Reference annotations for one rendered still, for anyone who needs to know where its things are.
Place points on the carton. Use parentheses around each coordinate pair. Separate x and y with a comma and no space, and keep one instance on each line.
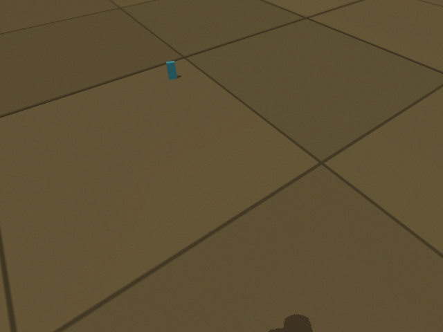
(171,70)

